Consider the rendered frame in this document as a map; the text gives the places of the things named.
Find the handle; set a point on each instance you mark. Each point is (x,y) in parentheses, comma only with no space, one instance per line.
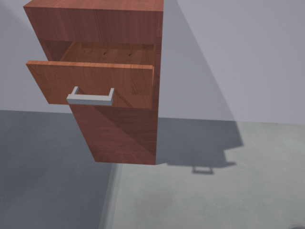
(74,98)

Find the drawer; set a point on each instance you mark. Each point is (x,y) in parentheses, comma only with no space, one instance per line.
(96,67)

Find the cabinet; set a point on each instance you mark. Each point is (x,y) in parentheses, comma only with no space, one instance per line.
(113,134)

